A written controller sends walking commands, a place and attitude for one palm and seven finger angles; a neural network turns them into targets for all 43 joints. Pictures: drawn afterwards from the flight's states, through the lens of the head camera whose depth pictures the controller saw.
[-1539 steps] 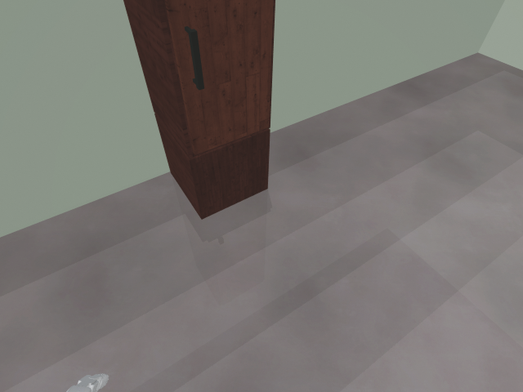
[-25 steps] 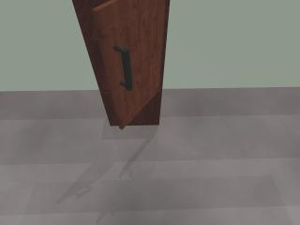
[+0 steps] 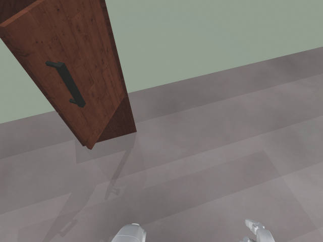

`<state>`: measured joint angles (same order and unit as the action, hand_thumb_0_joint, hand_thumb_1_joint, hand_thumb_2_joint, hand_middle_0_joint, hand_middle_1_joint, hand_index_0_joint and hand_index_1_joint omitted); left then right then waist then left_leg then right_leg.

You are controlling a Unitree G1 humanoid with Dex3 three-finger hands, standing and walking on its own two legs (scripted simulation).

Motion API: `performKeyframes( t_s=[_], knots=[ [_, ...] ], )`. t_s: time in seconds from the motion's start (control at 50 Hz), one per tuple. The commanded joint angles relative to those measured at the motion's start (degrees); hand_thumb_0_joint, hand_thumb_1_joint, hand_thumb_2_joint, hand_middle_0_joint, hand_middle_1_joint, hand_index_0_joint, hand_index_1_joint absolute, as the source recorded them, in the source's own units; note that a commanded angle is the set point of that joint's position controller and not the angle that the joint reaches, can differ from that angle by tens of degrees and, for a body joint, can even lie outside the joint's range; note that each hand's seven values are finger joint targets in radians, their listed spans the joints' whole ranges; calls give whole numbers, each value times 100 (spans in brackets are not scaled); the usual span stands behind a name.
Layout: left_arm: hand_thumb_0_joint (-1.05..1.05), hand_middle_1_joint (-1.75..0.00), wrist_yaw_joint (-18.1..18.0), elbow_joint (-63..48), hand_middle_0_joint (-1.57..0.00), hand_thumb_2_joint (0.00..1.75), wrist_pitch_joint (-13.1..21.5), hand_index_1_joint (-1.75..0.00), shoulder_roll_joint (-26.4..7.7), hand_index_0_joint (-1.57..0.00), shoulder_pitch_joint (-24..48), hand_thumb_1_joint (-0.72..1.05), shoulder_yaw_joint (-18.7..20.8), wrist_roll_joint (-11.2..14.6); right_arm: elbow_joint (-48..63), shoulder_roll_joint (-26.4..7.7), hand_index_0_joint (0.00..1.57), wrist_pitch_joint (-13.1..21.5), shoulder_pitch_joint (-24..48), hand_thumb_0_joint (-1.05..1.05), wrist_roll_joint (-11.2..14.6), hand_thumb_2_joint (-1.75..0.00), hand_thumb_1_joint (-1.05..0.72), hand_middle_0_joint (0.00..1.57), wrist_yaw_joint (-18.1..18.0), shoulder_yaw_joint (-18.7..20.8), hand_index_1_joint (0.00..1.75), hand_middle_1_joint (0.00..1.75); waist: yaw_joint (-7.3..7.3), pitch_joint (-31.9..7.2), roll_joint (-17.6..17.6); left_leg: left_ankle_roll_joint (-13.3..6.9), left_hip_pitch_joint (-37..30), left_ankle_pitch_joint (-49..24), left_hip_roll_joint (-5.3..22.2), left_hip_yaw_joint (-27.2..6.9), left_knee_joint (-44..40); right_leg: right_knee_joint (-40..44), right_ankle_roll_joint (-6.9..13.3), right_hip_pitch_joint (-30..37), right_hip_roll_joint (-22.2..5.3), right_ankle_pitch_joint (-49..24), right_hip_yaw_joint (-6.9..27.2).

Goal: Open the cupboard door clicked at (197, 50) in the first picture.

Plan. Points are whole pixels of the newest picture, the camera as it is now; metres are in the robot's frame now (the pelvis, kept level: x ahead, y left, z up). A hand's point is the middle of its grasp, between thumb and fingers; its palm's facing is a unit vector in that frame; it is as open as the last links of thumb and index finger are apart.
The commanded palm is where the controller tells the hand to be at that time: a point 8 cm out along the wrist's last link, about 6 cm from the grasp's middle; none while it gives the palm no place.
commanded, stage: walk to a spot facing it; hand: left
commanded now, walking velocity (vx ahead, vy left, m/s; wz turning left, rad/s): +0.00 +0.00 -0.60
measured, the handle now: (67, 85) +0.52 +0.35 +0.03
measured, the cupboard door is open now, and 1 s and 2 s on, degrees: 53 53 53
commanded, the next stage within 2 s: none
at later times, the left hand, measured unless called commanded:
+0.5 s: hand (109, 223) +0.17 +0.18 -0.17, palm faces -0.29 -0.91 -0.30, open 7.4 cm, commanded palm none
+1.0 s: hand (147, 186) +0.29 +0.08 -0.17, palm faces -0.55 -0.82 -0.17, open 7.4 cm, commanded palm none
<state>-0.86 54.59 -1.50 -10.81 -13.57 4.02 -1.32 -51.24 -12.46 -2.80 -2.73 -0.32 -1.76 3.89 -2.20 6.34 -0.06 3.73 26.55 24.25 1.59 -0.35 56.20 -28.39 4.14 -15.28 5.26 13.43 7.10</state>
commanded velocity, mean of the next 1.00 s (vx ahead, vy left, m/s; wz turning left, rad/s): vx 0.17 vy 0.00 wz -0.59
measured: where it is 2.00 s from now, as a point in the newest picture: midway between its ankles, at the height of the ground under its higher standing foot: (244, 203)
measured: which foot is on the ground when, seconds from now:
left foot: up 0.00-0.14, down 0.16-0.48, up 0.50-0.82, down 0.84-1.00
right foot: down 0.00-0.16, up 0.18-0.46, down 0.48-0.84, up 0.86-1.00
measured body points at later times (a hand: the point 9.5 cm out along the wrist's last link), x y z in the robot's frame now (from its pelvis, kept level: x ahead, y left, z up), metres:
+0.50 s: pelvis +0.01 -0.01 -0.02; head +0.07 -0.04 +0.42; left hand +0.19 +0.23 -0.15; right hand -0.03 -0.27 -0.17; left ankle +0.02 +0.15 -0.73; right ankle -0.02 -0.11 -0.75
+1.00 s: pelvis +0.12 -0.05 +0.00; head +0.16 -0.05 +0.45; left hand +0.32 +0.12 -0.16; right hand +0.01 -0.27 -0.13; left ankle +0.15 +0.07 -0.74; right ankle +0.02 -0.13 -0.64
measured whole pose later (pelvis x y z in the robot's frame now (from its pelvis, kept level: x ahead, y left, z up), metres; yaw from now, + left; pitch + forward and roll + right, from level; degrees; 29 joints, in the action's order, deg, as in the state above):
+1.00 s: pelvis +0.12 -0.05 +0.00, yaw -36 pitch +2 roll -1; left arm 3.3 54.7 -0.9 -13.2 -12.8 5.2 -2.0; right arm -51.8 -10.2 3.9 -18.2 -2.1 -1.4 1.2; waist -0.1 2.1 1.7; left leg 0.3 10.4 18.0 4.1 8.4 26.4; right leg -68.0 0.8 -31.6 -0.7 17.7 -0.7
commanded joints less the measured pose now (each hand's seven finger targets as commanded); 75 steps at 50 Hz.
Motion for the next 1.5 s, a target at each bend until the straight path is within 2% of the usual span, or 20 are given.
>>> performKeyframes(
  t_s=[0.0,0.08,0.14,0.18,0.26,0.4,0.42,0.46,0.78,0.82,0.84,0.9,0.98,1.12,1.2,1.22,1.24,1.26,1.38,1.48],
  knots=[
    [0,-30,-62,-403,-20,90,73,-30,-1265,-20,-242,90,370,-56,491,-374,20,137,15,0,31,-90,-90,20,-18,66,30,30,-14,-808,711,-68,-51,114,-42,-108,-775,614,789,752,-1614,-2558,1916],
    [0,-30,-32,-528,-20,90,31,-30,-1199,-20,140,90,361,11,343,-441,20,225,-661,0,57,-90,-90,20,-76,57,30,30,344,-957,556,-156,-1525,-795,-94,-165,-2608,224,380,-98,-1230,-2121,1862],
    [0,-30,97,-768,-20,90,31,-30,-790,-20,272,90,234,62,355,-1407,20,305,-1188,0,-102,-90,-90,20,-170,207,30,30,514,-1005,-1689,-1373,-2668,-2225,2721,-2596,-4123,-2523,-542,-2000,-39,2288,-254],
    [0,-30,194,-745,-20,90,11,-30,-885,-20,159,90,312,-28,528,-1106,20,317,-820,0,-178,-90,-90,20,-164,78,30,30,237,-758,-684,-1523,-1644,-2152,2350,-1768,-4104,-3771,-647,-1695,-345,1752,-324],
    [0,-30,306,-693,-20,90,-83,-30,-659,-20,244,90,244,5,532,-905,20,327,-660,0,-187,-90,-90,20,-148,12,30,30,95,-628,-1164,-1078,-1728,-3517,1526,-192,-3571,-3519,-749,-1696,-568,1253,-699],
    [0,-30,335,-671,-20,90,21,-30,-686,-20,286,90,156,28,304,-1238,20,245,-1217,0,-145,-90,-90,20,-40,169,30,30,226,-940,-1112,-706,-1804,-3397,1533,451,-2634,-489,-504,-44,-386,393,-1376],
    [0,-30,310,-545,-20,90,42,-30,-852,-20,-84,90,207,26,353,-1201,20,234,-1108,0,-109,-90,-90,20,-22,178,30,30,5,-1082,-799,-492,-1355,-2866,1387,617,-2091,154,-393,732,-493,-393,-1209],
    [0,-30,112,-345,-20,90,101,-30,-2000,-20,-760,90,423,-14,765,-557,20,203,-642,0,-1,-90,-90,20,17,15,30,30,-414,-1206,1940,39,768,1486,182,846,421,738,747,1839,-2808,-3729,1926],
    [0,-30,179,-587,-20,90,247,-30,-1182,-20,389,90,294,3,283,-605,20,479,-1451,0,-65,-90,-90,20,141,99,30,30,575,-344,559,-98,-2222,-696,-65,442,-2718,787,445,-1274,-1116,1777,1191],
    [0,-30,253,-813,-20,90,265,-30,-441,-20,426,90,131,82,-28,-1590,20,589,-2808,0,-243,-90,-90,20,7,307,30,30,1118,-897,-2264,-850,-3731,1628,2368,-2726,-4335,-2474,-192,-2984,187,2265,-378],
    [0,-30,282,-982,-20,90,320,-30,-623,-20,856,90,156,22,-38,-1592,20,586,-2886,0,-218,-90,-90,20,-31,254,30,30,1087,-582,-1554,-1261,-3123,1924,2989,-3409,-4858,-3449,-196,-3185,-359,1946,-231],
    [0,-30,432,-702,-20,90,334,-30,-609,-20,620,90,237,-102,226,-869,20,675,-1845,0,-204,-90,-90,20,7,14,30,30,423,-58,-741,-944,-1955,348,2141,-1613,-4708,-4333,-312,-2913,-902,603,-476],
    [0,-30,485,-638,-20,90,226,-30,-178,-20,639,90,59,-41,-123,-571,20,801,-2407,0,-153,-90,-90,20,-41,-119,30,30,401,-461,-819,-626,-2896,-3653,1545,356,-4023,-4040,-400,-2995,-854,36,-902],
    [0,-30,511,-786,-20,90,182,-30,-151,-20,1554,90,-45,-12,-457,-622,20,719,-2773,0,-210,-90,-90,20,-13,-126,30,30,592,-75,-905,-791,-2651,-3687,1680,1137,-4133,-1533,-214,-1995,-769,-251,-1501],
    [0,-30,413,-358,-20,90,263,-30,-550,-20,146,90,86,-9,-496,-901,20,668,-2416,0,-160,-90,-90,20,-2,-84,30,30,-214,-756,-699,-629,-2350,-5687,1729,1420,-2290,-775,214,354,-346,46,-1662],
    [0,-30,358,-9,-20,90,328,-30,-895,-20,-950,90,214,-42,-415,-885,20,688,-2126,0,-83,-90,-90,20,39,-96,30,30,-761,-1343,-279,-397,-1366,-4935,1430,1612,-944,-513,390,2127,-581,-145,-1259],
    [0,-30,252,157,-20,90,378,-30,-1672,-20,-1681,90,418,-48,-255,-418,20,688,-2362,0,51,-90,-90,20,78,-174,30,30,-941,-2206,1443,-100,543,-59,346,1557,1306,192,1002,3743,-2438,82,1662],
    [0,-30,168,187,-20,90,344,-30,-1915,-20,-1599,90,434,114,-86,-440,20,669,-1945,0,65,-90,-90,20,75,-133,30,30,-801,-2155,1666,-177,1291,1072,151,577,2548,1087,1140,3491,-2957,-208,2958],
    [0,-30,70,-39,-20,90,553,-30,-737,-20,-111,90,55,82,-573,-43,20,422,-1982,0,-108,-90,-90,20,108,-91,30,30,389,-711,339,-101,361,-685,779,164,1138,1332,569,484,-1869,-2242,188],
    [0,-30,57,299,-20,90,682,-30,-463,-20,-643,90,32,101,-450,44,20,362,-1420,0,-95,-90,-90,20,185,-51,30,30,298,-629,428,-63,993,-1377,620,286,278,1514,269,1175,-1555,-2731,-26]
  ],
)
